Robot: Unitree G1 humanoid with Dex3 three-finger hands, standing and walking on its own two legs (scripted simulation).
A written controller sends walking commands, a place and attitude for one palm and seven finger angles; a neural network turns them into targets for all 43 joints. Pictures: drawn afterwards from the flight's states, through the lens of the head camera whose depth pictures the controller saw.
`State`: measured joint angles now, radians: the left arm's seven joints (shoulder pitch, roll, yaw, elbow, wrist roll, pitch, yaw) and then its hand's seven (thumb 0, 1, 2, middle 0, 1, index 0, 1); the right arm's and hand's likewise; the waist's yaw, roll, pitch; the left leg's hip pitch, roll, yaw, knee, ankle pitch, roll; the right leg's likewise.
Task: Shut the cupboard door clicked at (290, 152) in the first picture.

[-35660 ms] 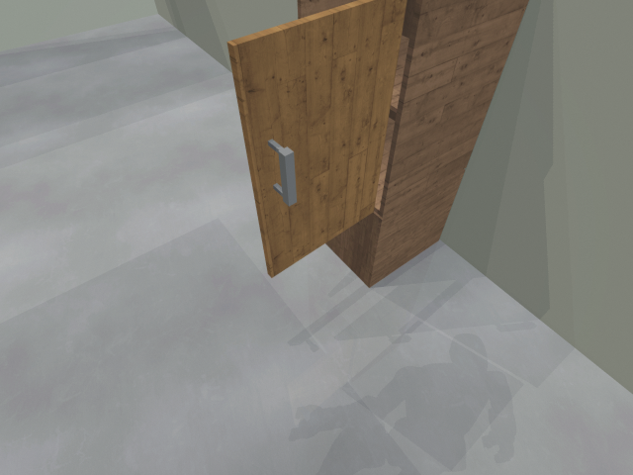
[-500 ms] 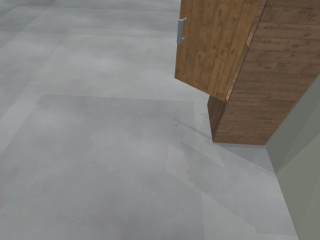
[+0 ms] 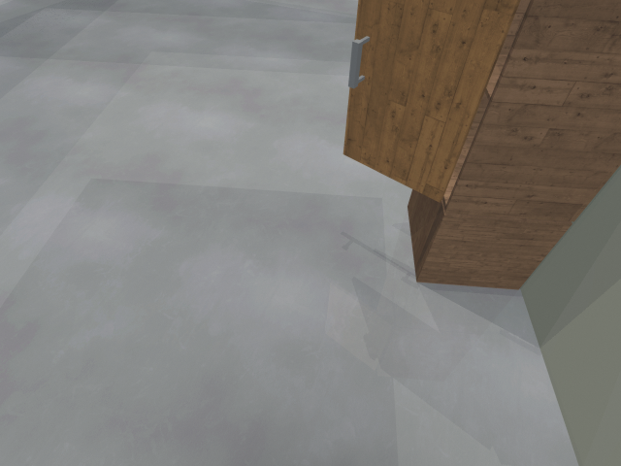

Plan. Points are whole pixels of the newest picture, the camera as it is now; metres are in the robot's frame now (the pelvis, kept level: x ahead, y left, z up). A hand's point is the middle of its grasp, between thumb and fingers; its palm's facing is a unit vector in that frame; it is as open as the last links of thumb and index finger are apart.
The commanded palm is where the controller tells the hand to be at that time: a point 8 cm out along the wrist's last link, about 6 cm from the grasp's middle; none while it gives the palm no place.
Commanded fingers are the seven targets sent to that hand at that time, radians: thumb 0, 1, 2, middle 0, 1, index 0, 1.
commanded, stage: walk to a spot facing it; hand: left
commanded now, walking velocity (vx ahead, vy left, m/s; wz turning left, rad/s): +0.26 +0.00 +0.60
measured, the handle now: (359, 62) +1.10 -0.08 +0.00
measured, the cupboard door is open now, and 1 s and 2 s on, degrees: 55 55 55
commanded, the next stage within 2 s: turn to face it in 1.12 s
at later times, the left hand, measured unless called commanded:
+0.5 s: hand out of the picture +0.11 +0.25 -0.17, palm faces +0.27 -0.94 -0.20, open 7.3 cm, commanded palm none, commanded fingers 0.00 0.90 0.90 -0.20 -0.30 -0.20 -0.30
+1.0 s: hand (169, 458) +0.16 +0.22 -0.17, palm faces +0.63 -0.75 -0.23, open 7.3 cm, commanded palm none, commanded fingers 0.00 0.90 0.90 -0.20 -0.30 -0.20 -0.30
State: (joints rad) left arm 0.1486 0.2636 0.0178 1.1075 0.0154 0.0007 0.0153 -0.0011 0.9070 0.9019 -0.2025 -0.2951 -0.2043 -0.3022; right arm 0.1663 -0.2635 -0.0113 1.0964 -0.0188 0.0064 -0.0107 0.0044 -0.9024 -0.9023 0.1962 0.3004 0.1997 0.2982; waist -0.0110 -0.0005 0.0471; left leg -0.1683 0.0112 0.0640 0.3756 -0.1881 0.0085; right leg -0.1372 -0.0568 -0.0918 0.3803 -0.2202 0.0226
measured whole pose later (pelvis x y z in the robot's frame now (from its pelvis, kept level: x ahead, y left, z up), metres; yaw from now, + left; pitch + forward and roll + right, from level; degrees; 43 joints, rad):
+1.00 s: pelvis +0.27 +0.06 +0.00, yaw +38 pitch +1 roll +0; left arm 0.30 0.20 0.06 0.98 0.03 -0.07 0.01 0.00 0.92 0.90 -0.20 -0.30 -0.20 -0.30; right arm 0.10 -0.26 -0.08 0.91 -0.04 0.02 0.05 0.01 -0.91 -0.90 0.19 0.30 0.19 0.30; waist 0.00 -0.01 0.09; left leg -0.60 0.10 0.07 0.89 -0.22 0.00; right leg -0.09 -0.09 -0.31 0.37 -0.28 0.00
